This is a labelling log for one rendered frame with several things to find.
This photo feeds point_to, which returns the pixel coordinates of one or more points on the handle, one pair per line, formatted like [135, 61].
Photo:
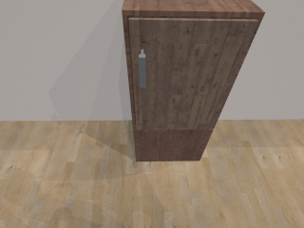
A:
[142, 69]

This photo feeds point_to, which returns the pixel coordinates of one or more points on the cupboard door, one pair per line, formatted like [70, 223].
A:
[190, 64]

